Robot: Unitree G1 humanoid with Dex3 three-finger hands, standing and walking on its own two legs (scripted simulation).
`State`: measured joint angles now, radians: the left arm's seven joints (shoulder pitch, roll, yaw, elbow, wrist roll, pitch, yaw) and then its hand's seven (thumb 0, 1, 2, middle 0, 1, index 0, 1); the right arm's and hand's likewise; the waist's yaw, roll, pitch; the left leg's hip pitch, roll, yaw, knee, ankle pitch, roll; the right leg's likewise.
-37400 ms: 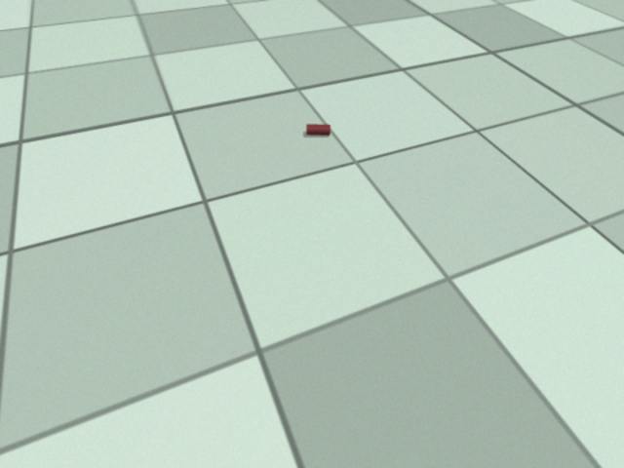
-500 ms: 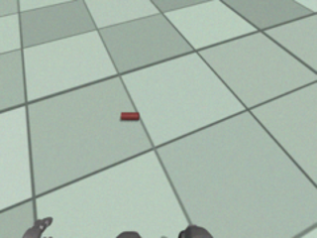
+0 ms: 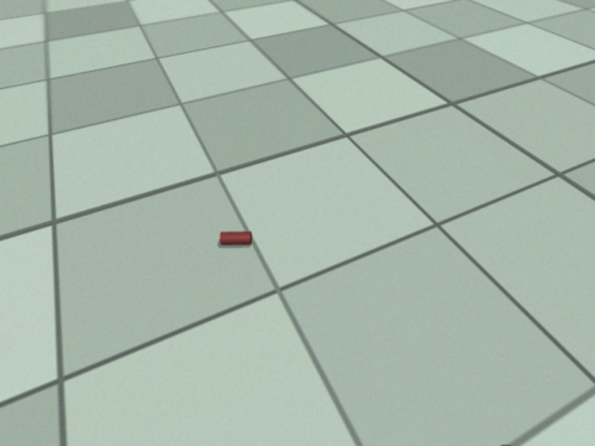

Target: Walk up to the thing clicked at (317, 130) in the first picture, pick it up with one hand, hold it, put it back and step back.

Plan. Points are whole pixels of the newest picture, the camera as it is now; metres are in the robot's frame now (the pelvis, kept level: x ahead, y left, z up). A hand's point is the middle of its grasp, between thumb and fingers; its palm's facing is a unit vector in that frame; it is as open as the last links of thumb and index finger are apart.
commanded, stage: step back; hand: left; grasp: from above
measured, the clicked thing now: (236, 238) +1.07 +0.31 -0.73
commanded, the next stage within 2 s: stand in 0.78 s
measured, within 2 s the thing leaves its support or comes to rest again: neither
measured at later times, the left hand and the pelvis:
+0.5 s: hand out of the picture +0.12 +0.28 -0.14, palm faces +0.03 -0.92 -0.40, open 7.4 cm; pelvis +0.03 +0.00 -0.01, yaw +2 degrees
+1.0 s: hand out of the picture +0.13 +0.28 -0.14, palm faces +0.05 -0.95 -0.31, open 7.4 cm; pelvis +0.05 +0.02 +0.01, yaw +3 degrees
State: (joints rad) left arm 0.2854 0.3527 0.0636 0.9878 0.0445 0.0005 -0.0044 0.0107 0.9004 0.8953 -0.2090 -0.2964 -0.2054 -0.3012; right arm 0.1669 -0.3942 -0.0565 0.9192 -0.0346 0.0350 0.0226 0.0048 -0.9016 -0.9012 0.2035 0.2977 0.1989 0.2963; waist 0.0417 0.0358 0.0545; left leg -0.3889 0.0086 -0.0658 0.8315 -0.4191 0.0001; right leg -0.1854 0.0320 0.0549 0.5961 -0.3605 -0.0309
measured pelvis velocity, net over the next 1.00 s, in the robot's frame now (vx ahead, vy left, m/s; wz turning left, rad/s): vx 0.05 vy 0.02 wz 0.05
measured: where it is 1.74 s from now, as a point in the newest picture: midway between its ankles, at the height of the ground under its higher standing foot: outside the picture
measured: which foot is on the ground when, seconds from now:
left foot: up 0.00-0.12, down 0.14-1.00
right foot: down 0.00-0.18, up 0.20-0.42, down 0.44-1.00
